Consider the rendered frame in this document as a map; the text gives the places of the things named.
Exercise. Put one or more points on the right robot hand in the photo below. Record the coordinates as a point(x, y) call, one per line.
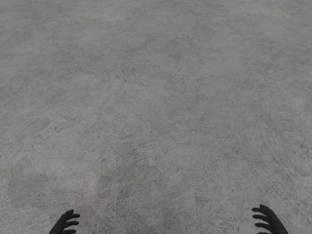
point(275, 226)

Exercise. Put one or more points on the left robot hand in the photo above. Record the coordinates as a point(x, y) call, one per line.
point(63, 223)

